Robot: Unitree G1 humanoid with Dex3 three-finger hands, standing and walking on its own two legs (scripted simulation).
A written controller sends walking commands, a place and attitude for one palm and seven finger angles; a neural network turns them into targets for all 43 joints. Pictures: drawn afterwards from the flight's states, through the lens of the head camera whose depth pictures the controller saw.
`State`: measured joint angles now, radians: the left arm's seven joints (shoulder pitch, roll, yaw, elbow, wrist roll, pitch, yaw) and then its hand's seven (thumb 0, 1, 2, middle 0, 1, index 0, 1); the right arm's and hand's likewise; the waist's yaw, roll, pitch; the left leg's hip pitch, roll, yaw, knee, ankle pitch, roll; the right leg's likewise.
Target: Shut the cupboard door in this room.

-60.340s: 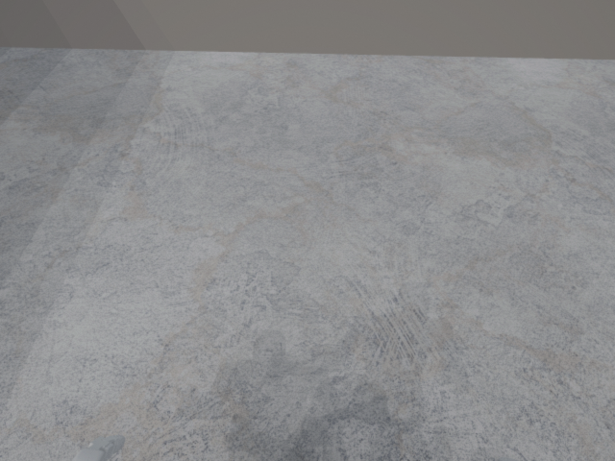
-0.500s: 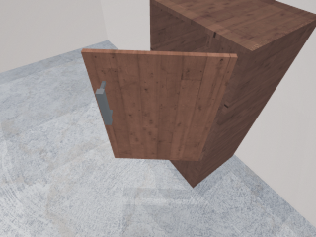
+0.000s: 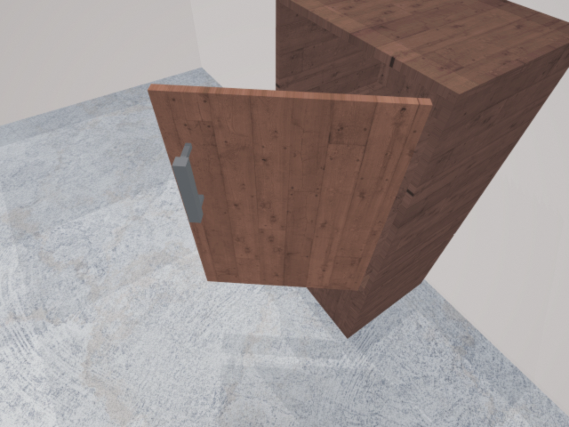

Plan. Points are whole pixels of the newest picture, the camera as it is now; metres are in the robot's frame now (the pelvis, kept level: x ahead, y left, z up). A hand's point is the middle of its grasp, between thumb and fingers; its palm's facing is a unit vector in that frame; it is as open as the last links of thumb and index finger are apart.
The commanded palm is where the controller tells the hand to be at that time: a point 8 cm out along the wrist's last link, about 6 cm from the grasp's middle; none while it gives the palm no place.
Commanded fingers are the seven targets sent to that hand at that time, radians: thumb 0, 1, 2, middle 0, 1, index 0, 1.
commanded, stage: look again from close up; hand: left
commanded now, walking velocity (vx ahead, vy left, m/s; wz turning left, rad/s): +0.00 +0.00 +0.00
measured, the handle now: (191, 184) +0.50 +0.20 +0.02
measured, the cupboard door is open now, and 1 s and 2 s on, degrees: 52 52 52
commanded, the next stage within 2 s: shuffle to correct the standing spot in 0.40 s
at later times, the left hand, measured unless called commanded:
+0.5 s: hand out of the picture -0.03 +0.24 -0.18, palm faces +0.01 -0.98 -0.20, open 7.4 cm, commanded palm none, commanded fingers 0.00 0.90 0.90 -0.20 -0.30 -0.20 -0.30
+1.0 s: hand out of the picture -0.05 +0.18 -0.20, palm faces +0.05 -0.99 -0.10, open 7.4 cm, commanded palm none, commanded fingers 0.00 0.90 0.90 -0.20 -0.30 -0.20 -0.30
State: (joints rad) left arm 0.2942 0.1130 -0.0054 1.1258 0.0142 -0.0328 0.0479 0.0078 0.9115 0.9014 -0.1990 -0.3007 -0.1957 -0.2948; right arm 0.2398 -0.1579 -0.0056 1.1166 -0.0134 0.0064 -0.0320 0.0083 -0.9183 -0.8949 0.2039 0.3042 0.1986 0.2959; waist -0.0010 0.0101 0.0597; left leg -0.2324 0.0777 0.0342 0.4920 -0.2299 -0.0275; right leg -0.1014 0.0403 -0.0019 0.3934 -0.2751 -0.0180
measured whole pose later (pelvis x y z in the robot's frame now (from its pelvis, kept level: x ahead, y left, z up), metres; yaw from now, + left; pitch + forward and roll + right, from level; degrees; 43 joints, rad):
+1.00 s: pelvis +0.02 +0.03 -0.01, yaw +0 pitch +0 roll +0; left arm 0.44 0.15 0.00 1.10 0.02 -0.01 0.01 0.00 0.90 0.90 -0.20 -0.30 -0.19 -0.29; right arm 0.29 -0.14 -0.01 1.08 -0.02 -0.02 -0.01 0.01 -0.91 -0.90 0.20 0.30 0.20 0.30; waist 0.01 -0.06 0.00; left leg -0.28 0.03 0.05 0.63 -0.36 0.01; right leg -0.17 -0.02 0.01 0.58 -0.41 0.01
